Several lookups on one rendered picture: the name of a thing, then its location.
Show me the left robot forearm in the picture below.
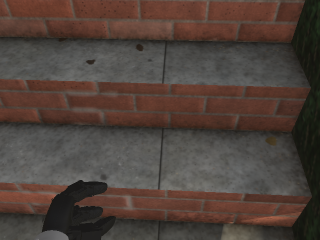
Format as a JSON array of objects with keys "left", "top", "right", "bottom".
[{"left": 34, "top": 230, "right": 69, "bottom": 240}]

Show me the robot left hand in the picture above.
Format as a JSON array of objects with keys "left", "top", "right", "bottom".
[{"left": 42, "top": 180, "right": 116, "bottom": 240}]

